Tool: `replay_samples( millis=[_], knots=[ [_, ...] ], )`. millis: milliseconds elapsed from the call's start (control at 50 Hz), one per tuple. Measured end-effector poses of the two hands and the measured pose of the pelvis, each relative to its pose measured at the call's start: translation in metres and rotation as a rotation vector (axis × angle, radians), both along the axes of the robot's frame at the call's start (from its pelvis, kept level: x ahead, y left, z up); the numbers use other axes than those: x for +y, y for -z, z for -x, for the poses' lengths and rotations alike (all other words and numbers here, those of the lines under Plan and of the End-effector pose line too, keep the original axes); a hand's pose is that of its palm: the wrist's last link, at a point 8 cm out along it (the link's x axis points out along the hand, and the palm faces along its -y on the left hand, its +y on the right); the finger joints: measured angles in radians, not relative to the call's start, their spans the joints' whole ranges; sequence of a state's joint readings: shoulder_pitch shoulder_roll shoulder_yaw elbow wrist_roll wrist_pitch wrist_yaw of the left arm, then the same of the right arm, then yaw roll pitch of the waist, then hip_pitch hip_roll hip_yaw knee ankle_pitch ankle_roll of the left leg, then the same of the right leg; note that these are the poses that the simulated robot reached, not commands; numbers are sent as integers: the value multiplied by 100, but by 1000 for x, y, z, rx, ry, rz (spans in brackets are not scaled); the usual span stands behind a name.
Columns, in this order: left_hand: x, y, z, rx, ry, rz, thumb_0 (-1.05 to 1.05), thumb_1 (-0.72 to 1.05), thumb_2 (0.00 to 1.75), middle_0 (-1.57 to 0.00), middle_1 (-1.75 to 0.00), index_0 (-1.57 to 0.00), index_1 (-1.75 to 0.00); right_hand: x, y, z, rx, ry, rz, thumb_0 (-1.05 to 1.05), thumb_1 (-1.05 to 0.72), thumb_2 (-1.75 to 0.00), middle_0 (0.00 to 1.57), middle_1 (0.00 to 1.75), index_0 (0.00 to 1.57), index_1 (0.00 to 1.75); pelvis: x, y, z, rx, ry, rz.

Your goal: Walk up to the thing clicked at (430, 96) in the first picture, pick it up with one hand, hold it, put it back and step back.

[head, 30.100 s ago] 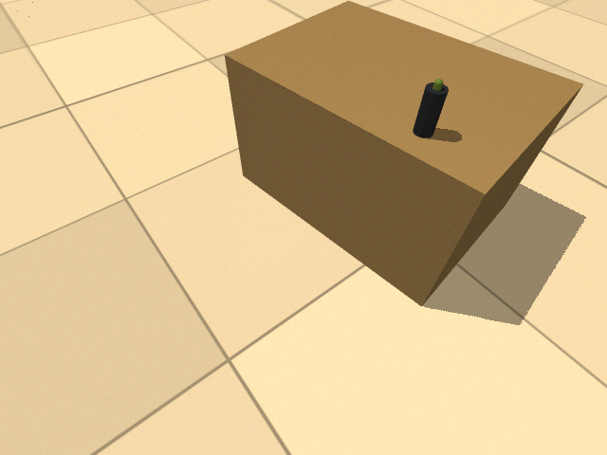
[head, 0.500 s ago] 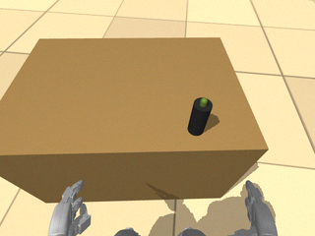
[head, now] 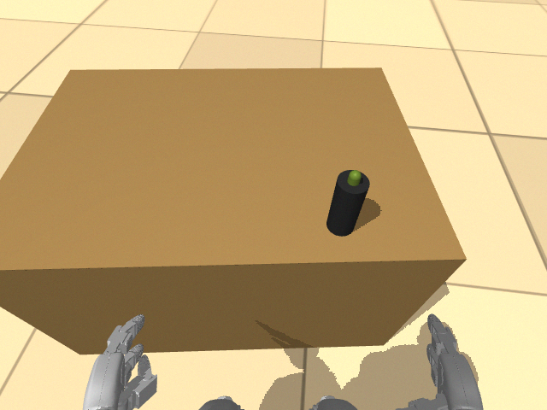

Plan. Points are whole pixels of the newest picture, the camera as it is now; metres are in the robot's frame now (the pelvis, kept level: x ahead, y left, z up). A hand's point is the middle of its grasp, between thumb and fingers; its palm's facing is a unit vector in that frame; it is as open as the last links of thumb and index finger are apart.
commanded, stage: home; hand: right
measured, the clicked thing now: (347, 201) +0.48 -0.14 -0.03
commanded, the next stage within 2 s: stand in 0.72 s
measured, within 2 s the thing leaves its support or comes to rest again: neither
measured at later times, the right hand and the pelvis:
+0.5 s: hand out of the picture +0.12 -0.23 -0.10, palm faces -0.05 +0.93 -0.36, open 17.2 cm; pelvis -0.01 -0.01 +0.02, yaw +0 degrees
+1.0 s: hand out of the picture +0.04 -0.26 -0.09, palm faces +0.00 +0.94 -0.35, open 15.9 cm; pelvis -0.02 -0.01 +0.06, yaw +0 degrees
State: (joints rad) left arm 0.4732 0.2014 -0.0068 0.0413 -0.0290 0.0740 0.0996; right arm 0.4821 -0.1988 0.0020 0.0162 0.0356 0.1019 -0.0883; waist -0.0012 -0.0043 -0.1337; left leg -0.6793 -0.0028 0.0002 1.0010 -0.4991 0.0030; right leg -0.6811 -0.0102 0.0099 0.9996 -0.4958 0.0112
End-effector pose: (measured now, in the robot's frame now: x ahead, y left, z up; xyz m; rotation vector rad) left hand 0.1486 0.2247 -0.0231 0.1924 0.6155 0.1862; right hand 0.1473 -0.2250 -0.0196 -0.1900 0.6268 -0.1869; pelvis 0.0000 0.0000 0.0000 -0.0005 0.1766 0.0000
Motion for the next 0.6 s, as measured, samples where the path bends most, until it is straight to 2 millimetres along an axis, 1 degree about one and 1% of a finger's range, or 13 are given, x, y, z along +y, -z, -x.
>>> replay_samples(
  millis=[140,280,320,360,420,520,600],
  knots=[
    [1,1,2,1,0,0,1,90,90,-20,-30,-20,-30,1,-1,2,-3,3,1,-1,46,-9,7,7,6,6,1,0,1,1,0,-1],
    [11,24,7,90,-27,-27,1,90,90,-20,-30,-20,-30,-2,-1,4,7,18,10,-1,48,-8,6,7,6,6,1,-1,0,-11,2,-16],
    [14,34,9,150,41,-85,1,90,90,-20,-30,-20,-30,-5,7,4,32,-48,62,-1,48,-8,6,6,6,6,0,-4,3,-58,2,-14],
    [20,45,13,233,93,-114,1,90,90,-20,-30,-20,-30,-14,21,6,106,-99,98,-1,48,-8,6,7,6,6,-2,-8,5,-94,4,-12],
    [31,52,22,307,84,-109,1,90,90,-20,-30,-21,-30,-31,35,16,215,-113,120,-1,48,-8,7,7,6,6,-4,-14,8,-129,2,-9],
    [48,50,45,379,36,-107,1,90,90,-20,-30,-21,-30,-57,44,39,330,-64,129,-1,49,-7,6,6,6,5,-6,-22,10,-161,1,-4],
    [56,48,65,448,5,-115,1,90,90,-20,-30,-21,-30,-69,46,56,390,-26,124,-1,50,-6,6,6,6,5,-8,-29,10,-181,0,-5]
  ],
)
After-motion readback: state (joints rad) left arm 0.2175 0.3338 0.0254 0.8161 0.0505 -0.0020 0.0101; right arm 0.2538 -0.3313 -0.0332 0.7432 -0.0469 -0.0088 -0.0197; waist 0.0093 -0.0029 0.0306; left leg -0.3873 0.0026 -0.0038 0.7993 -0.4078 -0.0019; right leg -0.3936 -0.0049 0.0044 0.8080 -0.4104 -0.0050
